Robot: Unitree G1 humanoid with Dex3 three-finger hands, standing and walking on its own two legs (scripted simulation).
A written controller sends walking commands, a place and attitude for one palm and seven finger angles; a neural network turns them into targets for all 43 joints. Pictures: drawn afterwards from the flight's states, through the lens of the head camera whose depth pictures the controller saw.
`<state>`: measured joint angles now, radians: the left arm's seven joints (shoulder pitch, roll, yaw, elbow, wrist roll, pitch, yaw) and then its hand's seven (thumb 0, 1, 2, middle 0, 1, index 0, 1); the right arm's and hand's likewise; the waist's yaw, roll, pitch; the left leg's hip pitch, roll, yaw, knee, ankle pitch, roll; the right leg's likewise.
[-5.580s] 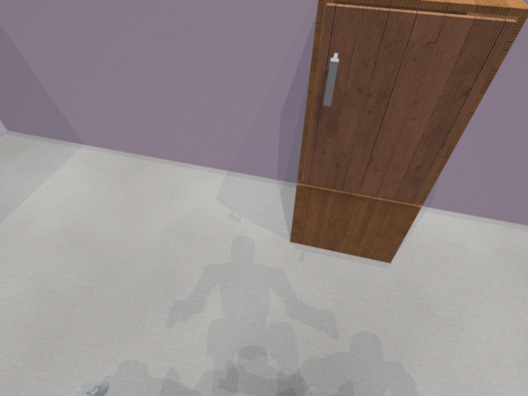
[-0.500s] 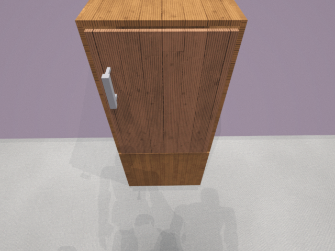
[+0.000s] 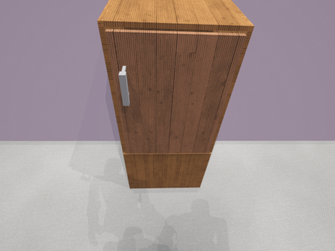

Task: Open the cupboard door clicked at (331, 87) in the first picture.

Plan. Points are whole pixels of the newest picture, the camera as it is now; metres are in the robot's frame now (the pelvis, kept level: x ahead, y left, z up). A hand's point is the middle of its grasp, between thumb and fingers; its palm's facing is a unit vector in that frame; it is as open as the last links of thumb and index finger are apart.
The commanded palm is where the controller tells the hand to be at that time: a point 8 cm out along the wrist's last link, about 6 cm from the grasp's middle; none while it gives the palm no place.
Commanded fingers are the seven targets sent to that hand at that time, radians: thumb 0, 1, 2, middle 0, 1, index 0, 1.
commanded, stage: shuffle to correct the standing spot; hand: left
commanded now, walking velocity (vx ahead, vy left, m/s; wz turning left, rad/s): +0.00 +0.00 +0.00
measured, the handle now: (125, 86) +0.60 +0.18 +0.07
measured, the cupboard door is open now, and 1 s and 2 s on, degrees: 0 0 0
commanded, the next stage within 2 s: come to a stop and stand still in 0.44 s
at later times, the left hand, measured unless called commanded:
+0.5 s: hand out of the picture -0.03 +0.12 -0.19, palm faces +0.13 -0.98 -0.12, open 7.4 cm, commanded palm none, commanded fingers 0.00 0.90 0.90 -0.20 -0.30 -0.20 -0.30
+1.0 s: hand out of the picture +0.10 +0.14 -0.18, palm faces +0.12 -0.97 -0.23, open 7.3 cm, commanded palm none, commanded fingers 0.00 0.90 0.90 -0.20 -0.30 -0.20 -0.30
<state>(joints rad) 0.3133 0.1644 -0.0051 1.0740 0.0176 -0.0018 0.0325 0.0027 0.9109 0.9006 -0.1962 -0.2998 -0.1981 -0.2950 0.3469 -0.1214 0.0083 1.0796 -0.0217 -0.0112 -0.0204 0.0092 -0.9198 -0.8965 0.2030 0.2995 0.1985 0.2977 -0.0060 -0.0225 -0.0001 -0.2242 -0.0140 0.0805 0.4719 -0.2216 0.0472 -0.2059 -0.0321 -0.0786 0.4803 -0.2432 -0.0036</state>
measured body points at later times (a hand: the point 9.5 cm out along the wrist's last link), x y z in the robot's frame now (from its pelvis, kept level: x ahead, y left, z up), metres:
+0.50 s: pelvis +0.04 -0.02 -0.01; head +0.04 +0.00 +0.44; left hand -0.04 +0.18 -0.18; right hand +0.04 -0.24 -0.16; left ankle +0.03 +0.08 -0.74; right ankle +0.01 -0.12 -0.74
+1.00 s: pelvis +0.06 -0.05 -0.01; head +0.10 -0.04 +0.44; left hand +0.09 +0.19 -0.16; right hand +0.10 -0.27 -0.17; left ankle +0.04 +0.07 -0.72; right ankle +0.08 -0.14 -0.74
